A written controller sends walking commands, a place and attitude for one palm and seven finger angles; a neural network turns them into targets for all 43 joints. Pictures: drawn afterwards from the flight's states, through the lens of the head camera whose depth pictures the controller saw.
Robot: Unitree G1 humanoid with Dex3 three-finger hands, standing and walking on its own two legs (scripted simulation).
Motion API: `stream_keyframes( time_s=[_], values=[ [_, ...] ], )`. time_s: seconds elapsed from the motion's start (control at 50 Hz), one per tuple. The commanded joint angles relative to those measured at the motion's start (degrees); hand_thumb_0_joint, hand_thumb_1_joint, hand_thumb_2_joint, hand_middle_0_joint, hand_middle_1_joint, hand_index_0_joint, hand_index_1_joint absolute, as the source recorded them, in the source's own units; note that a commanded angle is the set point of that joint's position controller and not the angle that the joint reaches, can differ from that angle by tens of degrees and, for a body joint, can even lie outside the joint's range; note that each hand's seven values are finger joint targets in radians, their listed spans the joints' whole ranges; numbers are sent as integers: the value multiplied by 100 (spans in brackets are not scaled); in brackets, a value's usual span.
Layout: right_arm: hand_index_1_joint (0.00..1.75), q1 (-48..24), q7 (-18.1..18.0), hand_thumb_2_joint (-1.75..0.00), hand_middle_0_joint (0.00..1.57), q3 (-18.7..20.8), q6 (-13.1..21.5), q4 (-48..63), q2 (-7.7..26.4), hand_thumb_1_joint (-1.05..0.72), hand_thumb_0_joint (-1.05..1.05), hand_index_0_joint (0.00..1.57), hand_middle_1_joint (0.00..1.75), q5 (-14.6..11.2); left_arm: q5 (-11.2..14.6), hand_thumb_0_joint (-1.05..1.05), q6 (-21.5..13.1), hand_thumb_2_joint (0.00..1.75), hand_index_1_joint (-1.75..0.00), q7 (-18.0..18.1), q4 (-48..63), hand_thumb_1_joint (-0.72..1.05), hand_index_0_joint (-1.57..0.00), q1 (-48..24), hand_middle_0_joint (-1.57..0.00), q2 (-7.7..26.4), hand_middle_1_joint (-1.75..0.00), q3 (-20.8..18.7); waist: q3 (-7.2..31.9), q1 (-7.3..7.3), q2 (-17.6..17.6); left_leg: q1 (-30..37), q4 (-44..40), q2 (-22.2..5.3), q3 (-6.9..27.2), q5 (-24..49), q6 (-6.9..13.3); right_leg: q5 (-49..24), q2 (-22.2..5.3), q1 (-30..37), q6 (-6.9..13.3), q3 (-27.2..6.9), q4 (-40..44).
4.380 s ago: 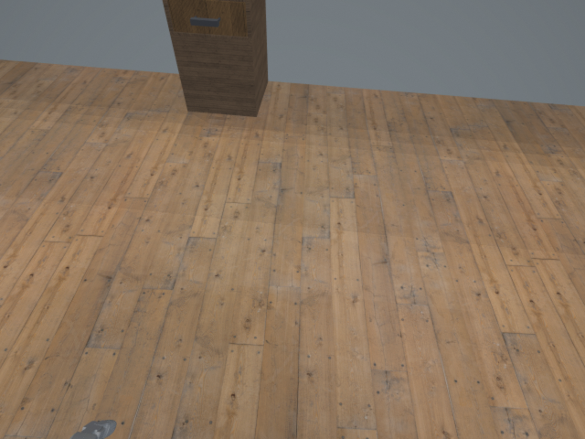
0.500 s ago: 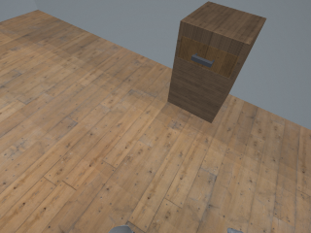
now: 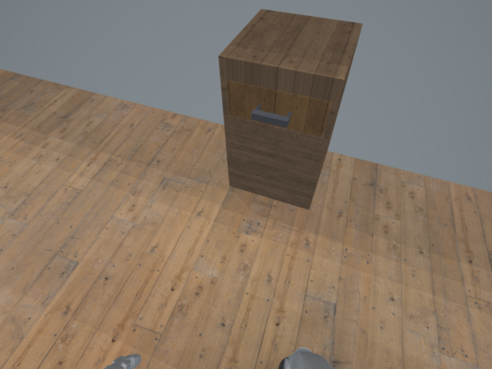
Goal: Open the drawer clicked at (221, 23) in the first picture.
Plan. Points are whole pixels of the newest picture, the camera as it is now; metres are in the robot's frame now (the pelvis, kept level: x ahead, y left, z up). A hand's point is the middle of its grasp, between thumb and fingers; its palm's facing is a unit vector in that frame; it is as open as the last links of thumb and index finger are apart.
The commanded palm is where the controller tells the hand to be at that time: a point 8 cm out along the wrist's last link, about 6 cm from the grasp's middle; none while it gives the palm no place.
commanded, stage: turn to face it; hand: left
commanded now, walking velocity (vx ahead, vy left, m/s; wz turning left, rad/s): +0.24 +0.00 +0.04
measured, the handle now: (272, 114) +0.97 -0.09 -0.21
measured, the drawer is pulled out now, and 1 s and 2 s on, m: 0.00 0.00 0.00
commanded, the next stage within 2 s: take the last steps up to it in 0.68 s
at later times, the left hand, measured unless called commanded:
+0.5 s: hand (157, 354) +0.18 +0.18 -0.18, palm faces -0.04 -0.98 -0.19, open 7.3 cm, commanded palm none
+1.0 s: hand (190, 314) +0.25 +0.12 -0.15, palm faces -0.24 -0.94 -0.25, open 7.4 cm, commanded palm none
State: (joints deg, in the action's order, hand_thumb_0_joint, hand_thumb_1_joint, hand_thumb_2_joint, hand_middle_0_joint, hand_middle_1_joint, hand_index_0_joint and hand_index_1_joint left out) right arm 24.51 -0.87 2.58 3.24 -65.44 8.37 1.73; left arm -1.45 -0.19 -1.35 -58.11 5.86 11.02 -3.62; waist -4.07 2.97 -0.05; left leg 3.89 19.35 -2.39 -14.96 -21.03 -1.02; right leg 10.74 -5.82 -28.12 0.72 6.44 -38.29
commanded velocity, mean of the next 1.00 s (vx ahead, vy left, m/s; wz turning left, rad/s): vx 0.08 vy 0.00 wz -0.27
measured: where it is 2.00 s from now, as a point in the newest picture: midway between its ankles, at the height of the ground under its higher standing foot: (279, 319)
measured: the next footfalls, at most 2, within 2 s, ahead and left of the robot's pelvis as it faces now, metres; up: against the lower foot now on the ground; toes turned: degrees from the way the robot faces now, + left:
right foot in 0.04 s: +0.17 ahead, -0.12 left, +0.00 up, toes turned -9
left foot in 0.48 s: +0.21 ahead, +0.10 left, +0.00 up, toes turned -1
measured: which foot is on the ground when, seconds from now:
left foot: down 0.00-0.04, up 0.06-0.46, down 0.48-0.88, up 0.90-1.00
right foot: up 0.00-0.02, down 0.04-0.50, up 0.52-0.86, down 0.88-1.00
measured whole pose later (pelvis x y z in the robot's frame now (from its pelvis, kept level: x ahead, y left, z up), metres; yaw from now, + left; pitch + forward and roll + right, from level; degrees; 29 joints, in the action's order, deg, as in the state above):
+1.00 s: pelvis +0.14 -0.05 +0.00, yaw -16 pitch -1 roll +1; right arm 15.4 -0.2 3.4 -2.7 -61.1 13.1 1.6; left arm -1.2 -1.1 0.5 -58.3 13.5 8.8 -2.2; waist -2.1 0.9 -3.4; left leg -23.6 54.8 -5.9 -5.5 -24.7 -2.2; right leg 17.9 -0.4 -10.2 2.6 5.2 -28.7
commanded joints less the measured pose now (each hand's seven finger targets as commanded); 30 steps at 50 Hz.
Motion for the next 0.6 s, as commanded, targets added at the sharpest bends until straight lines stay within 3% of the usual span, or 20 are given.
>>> stream_keyframes(
  time_s=[0.0, 0.02, 0.04, 0.06, 0.1, 0.12, 0.16, 0.22, 0.3, 0.36, 0.4, 0.42, 0.44, 0.46, 0.48, 0.5, 0.54, 0.58],
  values=[
    [30, -26, 5, -90, 20, 122, 93, 203, 905, -90, 0, 20, 30, -64, -46, 0, -280, 90, -30, 40, -149, 90, -20, 1603, -20, 567, -30, -122, 624, -952, -34, -1178, 1903, -1099, 391, 3685, 442, -427, 314, 2641, 279, 121, 935],
    [30, 210, 41, -90, 20, 67, 126, 305, 547, -90, 0, 20, 30, -140, -73, 0, -362, 90, -30, 124, -346, 90, -20, 2293, -20, 1185, -30, -288, 1346, -1112, 1248, -2638, 3687, -514, 136, 1591, 174, -1112, -1170, 4113, 747, -1631, 1129],
    [30, 109, 0, -90, 20, 36, 98, 471, 473, -90, 0, 20, 30, -169, 64, 0, -338, 90, -30, 144, -398, 90, -20, 2583, -20, 1543, -30, -297, 1513, -1024, 1327, -3497, 5215, 44, 648, -1352, 30, -2484, -2209, 4318, 1394, -3094, 1724],
    [30, -159, -23, -90, 20, 61, 52, 456, 490, -90, 0, 20, 30, -171, 100, 0, -322, 90, -30, 179, -291, 90, -20, 2140, -20, 1475, -30, -282, 1493, -963, 1034, -3506, 5645, -249, 1283, -1158, 48, -2141, -2104, 3645, 1459, -2996, 1890],
    [30, -526, -18, -90, 20, 76, -42, 470, 427, -90, 0, 20, 30, -105, 113, 0, -297, 90, -30, 229, -39, 90, -20, 1135, -20, 865, -30, -122, 437, -551, 298, -3462, 5410, -649, 1406, -346, -22, -1810, -1607, 2086, 1197, -2074, 2167],
    [30, -383, -15, -90, 20, 41, -119, 416, 302, -90, 0, 20, 30, -66, 81, 0, -314, 90, -30, 247, 31, 90, -20, 863, -20, 685, -30, -65, 320, -329, 296, -3168, 5021, -694, 1343, -149, -91, -2046, -1372, 1526, 1023, -1568, 2249],
    [30, -59, -26, -90, 20, 33, -278, 331, 242, -90, 0, 20, 30, -56, 45, 0, -305, 90, -30, 254, 97, 90, -20, 579, -20, 612, -30, -42, 382, -35, 590, -2764, 4433, -645, 1189, -8, -236, -2241, -1052, 1003, 872, -1008, 2299],
    [30, -158, -21, -90, 20, 43, -352, 442, 240, -90, 0, 20, 30, -43, 30, 0, -264, 90, -30, 248, 146, 90, -20, 630, -20, 639, -30, -117, 623, -48, 602, -2770, 3908, -515, 1106, 269, -329, -2098, -812, 1080, 900, -1017, 2249],
    [30, -821, -26, -90, 20, 42, -338, 806, 384, -90, 0, 20, 30, -73, 4, 0, -152, 90, -30, 230, 185, 90, -20, 674, -20, 817, -30, -200, 688, -211, 707, -2839, 2981, -402, 1102, 116, -384, -1715, -809, 1469, 981, -1424, 2097],
    [30, -1189, -57, -90, 20, 34, -316, 1010, 490, -90, 0, 20, 30, -102, 17, 0, -60, 90, -30, 212, 226, 90, -20, 714, -20, 929, -30, -253, 625, -326, 769, -2465, 2371, -241, 1085, 91, -353, -1625, -823, 1442, 970, -1701, 1963],
    [30, -1128, -89, -90, 20, 31, -278, 1027, 548, -90, 0, 20, 30, -118, 33, 0, -6, 90, -30, 221, 248, 90, -20, 638, -20, 921, -30, -270, 640, -235, 716, -1962, 1581, -186, 1094, 447, -325, -1570, -722, 1365, 827, -1785, 1682],
    [30, -976, -103, -90, 20, 29, -253, 988, 584, -90, 0, 20, 30, -114, 61, 0, 29, 90, -30, 219, 292, 90, -20, 558, -20, 905, -30, -264, 625, -150, 606, -1464, 936, -166, 1022, 869, -309, -1372, -583, 1143, 647, -1691, 1501],
    [30, -822, -125, -90, 20, 43, -203, 952, 785, -90, 0, 20, 30, -105, 90, 0, 60, 90, -30, 215, 337, 90, -20, 590, -20, 723, -30, -222, 728, -105, 65, -867, 299, -492, 1257, 1257, -217, -973, -246, 846, 397, -1471, 1082],
    [30, -809, -139, -90, 20, 115, -181, 1016, 1236, -90, 0, 20, 30, -46, 120, 0, 86, 90, -30, 177, 407, 90, -20, 803, -20, 426, -30, -175, 751, -177, -1191, -508, 12, -1605, 2414, 2072, 239, 450, 428, 127, 36, -941, 273],
    [30, -838, -122, -90, 20, 159, -259, 1137, 1493, -90, 0, 20, 30, -24, 102, 0, 94, 90, -30, 158, 483, 90, -20, 809, -20, 372, -30, -160, 541, -165, -1739, -1008, -366, -2389, 2955, 2253, 798, 2115, 596, 19, -166, -470, -810],
    [30, -1007, -151, -90, 20, 132, -267, 1171, 1415, -90, 0, 20, 30, 1, 39, 0, 185, 90, -30, 189, 465, 90, -20, 711, -20, 521, -30, -187, 440, -150, -1919, -1450, -510, -2381, 2996, 2072, 897, 2380, 509, 64, -201, -726, -1685],
    [30, -1402, -170, -90, 20, 62, -252, 1311, 1145, -90, 0, 20, 30, 3, 10, 0, 204, 90, -30, 122, 377, 90, -20, 763, -20, 559, -30, -255, 239, -354, -903, -1614, -381, -1875, 2277, 2164, 853, 1746, 389, -67, -231, -755, -2453],
    [30, -1448, -165, -90, 20, 57, -212, 1340, 1068, -90, 0, 20, 30, -20, 20, 0, 218, 90, -30, 106, 317, 90, -20, 904, -20, 438, -30, -213, 449, -388, -871, -1310, -231, -1548, 1633, 2822, 749, 1370, 348, -57, -314, -649, -2498]
  ],
)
